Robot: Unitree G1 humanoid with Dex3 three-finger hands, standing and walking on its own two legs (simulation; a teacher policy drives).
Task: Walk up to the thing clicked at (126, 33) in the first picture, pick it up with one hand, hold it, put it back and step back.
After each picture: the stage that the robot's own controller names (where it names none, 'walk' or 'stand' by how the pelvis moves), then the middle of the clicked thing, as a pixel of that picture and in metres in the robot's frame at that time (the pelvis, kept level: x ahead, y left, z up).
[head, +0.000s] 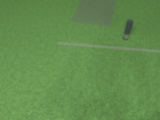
stand; (127, 30) +1.47 -0.52 -0.66
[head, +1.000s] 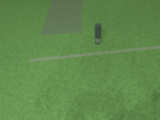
walk; (97, 34) +1.43 -0.07 -0.63
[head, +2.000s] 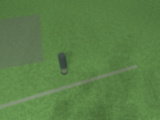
walk; (63, 64) +0.97 +0.24 -0.64
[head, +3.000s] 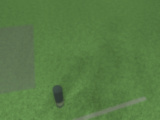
walk; (58, 97) +0.60 +0.19 -0.63
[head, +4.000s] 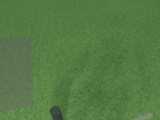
stand; (57, 117) +0.45 +0.21 -0.64
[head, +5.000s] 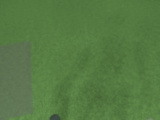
stand; out of the picture +0.42 +0.22 -0.66
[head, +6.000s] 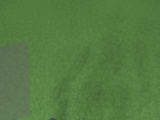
stand; out of the picture +0.39 +0.23 -0.66
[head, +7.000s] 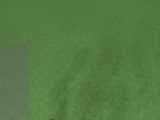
stand; out of the picture +0.39 +0.23 -0.66
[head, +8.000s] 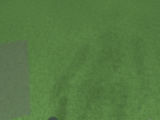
go down; out of the picture +0.38 +0.23 -0.66
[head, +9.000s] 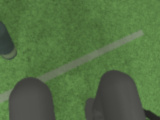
go down; (3, 43) +0.48 +0.26 -0.24
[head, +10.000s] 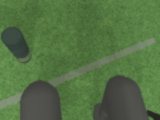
approach; (19, 48) +0.47 +0.24 -0.25
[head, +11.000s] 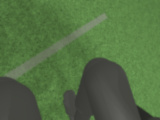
close in; out of the picture +0.46 +0.29 -0.16
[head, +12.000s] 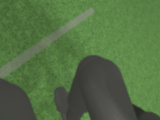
close; out of the picture +0.45 +0.30 -0.16
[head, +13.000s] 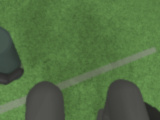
lift; (6, 60) +0.36 +0.25 -0.02
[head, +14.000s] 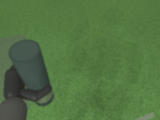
hold; (36, 78) +0.32 +0.16 +0.10
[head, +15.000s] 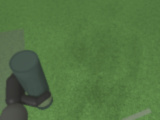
hold; (35, 85) +0.32 +0.17 +0.05
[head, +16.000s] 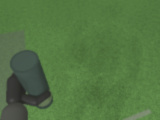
hold; (36, 84) +0.32 +0.17 +0.05
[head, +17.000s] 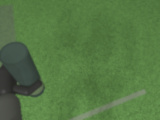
crouch; (27, 74) +0.36 +0.19 +0.00
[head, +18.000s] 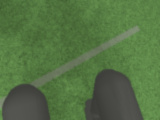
lower; out of the picture +0.50 +0.27 -0.03
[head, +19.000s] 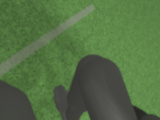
lower; out of the picture +0.45 +0.31 -0.16
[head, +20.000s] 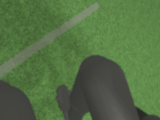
lower; out of the picture +0.45 +0.31 -0.16
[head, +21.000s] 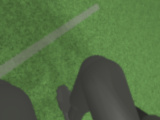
lower; out of the picture +0.44 +0.31 -0.16
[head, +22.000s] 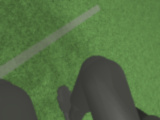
lower; out of the picture +0.45 +0.31 -0.15
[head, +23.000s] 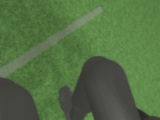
open; out of the picture +0.45 +0.30 -0.17
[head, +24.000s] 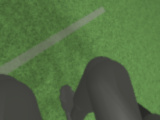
rise; out of the picture +0.44 +0.30 -0.17
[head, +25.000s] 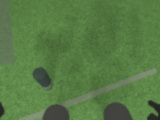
walk; (44, 80) +0.45 +0.22 -0.44
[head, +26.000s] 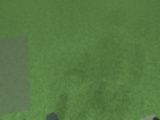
stand; out of the picture +0.40 +0.21 -0.60
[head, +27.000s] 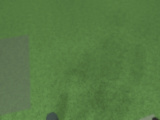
stand; out of the picture +0.41 +0.22 -0.60
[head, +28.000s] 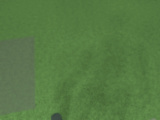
stand; out of the picture +0.41 +0.20 -0.64
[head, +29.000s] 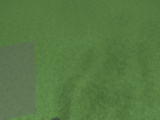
stand; out of the picture +0.40 +0.22 -0.66
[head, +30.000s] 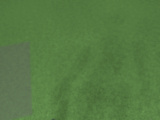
stand; out of the picture +0.38 +0.23 -0.66
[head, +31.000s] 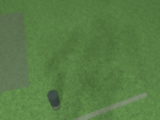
walk; (54, 100) +0.46 +0.18 -0.63
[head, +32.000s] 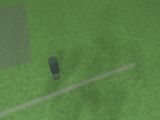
walk; (54, 68) +0.75 +0.26 -0.63
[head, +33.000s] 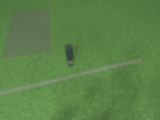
stand; (69, 55) +1.07 +0.19 -0.64
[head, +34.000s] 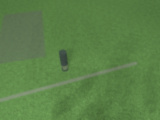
stand; (63, 61) +1.00 +0.21 -0.66
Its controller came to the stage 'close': yes
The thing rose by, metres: 0.70
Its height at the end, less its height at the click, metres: +0.00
